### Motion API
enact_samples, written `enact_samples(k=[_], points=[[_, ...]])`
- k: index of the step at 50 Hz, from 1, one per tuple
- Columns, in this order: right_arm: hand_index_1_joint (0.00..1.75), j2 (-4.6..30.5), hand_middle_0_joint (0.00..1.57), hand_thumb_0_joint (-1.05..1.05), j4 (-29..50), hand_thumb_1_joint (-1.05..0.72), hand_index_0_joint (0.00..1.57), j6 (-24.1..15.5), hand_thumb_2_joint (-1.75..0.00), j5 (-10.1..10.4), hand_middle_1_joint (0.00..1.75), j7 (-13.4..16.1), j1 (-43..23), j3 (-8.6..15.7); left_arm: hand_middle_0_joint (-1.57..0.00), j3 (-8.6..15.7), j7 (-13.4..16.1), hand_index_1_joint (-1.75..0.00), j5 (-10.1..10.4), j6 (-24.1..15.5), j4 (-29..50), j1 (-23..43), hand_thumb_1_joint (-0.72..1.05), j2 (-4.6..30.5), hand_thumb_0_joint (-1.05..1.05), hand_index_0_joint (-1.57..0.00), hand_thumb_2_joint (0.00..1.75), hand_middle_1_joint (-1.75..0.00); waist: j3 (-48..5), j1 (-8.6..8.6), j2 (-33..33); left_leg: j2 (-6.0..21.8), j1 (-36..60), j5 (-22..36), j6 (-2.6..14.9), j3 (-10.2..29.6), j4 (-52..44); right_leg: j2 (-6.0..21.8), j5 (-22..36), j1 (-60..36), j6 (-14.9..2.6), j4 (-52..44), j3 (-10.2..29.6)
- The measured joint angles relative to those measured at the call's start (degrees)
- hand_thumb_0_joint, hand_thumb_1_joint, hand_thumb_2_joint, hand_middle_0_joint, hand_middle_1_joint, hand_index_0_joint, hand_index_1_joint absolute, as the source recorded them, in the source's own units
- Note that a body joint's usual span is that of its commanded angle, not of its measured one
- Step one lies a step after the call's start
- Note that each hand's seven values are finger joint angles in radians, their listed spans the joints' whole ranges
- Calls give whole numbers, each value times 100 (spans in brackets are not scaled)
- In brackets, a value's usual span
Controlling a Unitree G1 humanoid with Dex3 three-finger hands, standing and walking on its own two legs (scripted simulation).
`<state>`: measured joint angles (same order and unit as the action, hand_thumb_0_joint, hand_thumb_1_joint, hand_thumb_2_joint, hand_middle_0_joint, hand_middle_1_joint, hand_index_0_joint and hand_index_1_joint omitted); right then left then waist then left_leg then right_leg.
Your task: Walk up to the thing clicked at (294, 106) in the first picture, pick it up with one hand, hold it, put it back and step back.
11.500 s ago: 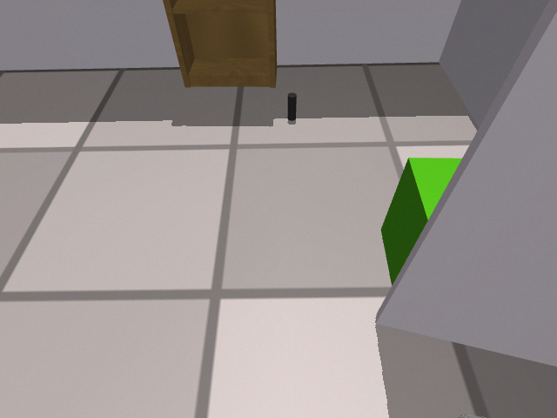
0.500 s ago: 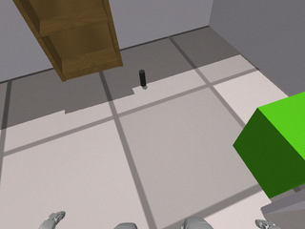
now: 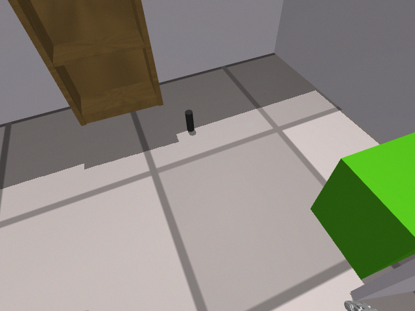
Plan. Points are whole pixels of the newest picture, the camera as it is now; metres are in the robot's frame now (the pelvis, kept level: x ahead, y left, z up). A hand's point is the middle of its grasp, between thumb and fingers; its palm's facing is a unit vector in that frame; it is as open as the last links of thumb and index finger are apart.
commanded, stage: walk up
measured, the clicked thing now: (189, 121) +1.33 +0.16 -0.70
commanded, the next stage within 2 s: stand in 0.04 s
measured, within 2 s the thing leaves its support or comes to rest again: neither
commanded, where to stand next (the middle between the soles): +0.05 +0.01 m, yaw +2 degrees
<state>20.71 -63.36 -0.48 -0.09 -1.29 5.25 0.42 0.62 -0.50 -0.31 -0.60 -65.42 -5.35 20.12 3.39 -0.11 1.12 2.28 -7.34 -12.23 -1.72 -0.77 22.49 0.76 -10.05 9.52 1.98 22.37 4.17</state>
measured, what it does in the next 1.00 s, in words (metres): stands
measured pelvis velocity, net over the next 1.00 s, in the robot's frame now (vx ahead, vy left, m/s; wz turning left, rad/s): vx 0.01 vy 0.00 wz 0.01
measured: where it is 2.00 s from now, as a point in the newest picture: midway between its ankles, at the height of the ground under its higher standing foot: outside the picture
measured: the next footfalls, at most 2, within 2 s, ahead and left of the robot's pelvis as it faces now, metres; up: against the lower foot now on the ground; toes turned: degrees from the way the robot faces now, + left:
none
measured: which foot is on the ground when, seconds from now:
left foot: down 0.00-1.00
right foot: down 0.00-1.00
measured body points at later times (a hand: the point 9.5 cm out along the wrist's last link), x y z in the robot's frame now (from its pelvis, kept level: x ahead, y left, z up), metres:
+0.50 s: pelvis +0.00 +0.00 +0.00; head +0.01 +0.00 +0.45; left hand +0.08 +0.30 -0.13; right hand +0.07 -0.31 -0.13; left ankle +0.00 +0.14 -0.74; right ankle +0.03 -0.14 -0.74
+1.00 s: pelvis +0.01 +0.00 +0.00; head +0.02 -0.01 +0.45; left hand +0.09 +0.30 -0.12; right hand +0.09 -0.30 -0.13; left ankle +0.00 +0.14 -0.74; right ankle +0.03 -0.14 -0.74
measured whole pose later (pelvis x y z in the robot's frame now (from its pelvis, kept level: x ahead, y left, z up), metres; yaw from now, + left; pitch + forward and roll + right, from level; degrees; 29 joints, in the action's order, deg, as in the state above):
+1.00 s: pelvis +0.01 +0.00 +0.00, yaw +1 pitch -2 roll +0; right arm 20.4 -64.9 -0.1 -0.4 -1.1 5.5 0.3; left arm -0.3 -0.3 -0.6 -0.4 -64.2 -5.7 20.4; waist 3.3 -0.5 0.3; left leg 1.8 -5.9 -11.1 -1.9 -0.1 19.4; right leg 1.3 -9.9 8.3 2.0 20.5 3.4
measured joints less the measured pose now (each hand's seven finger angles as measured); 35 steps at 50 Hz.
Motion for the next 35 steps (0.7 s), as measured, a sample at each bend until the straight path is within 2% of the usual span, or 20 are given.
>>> enact_samples(k=[35], points=[[30, -23, 20, 0, -239, -91, 20, 37, -90, -35, 30, 19, 115, 17, -20, -72, 6, -30, -20, 18, 59, -26, 91, 32, 0, -20, 90, -30, 34, -76, -121, -45, 112, 130, -15, 48, -293, 53, 35, -77, -1, -162, -55]])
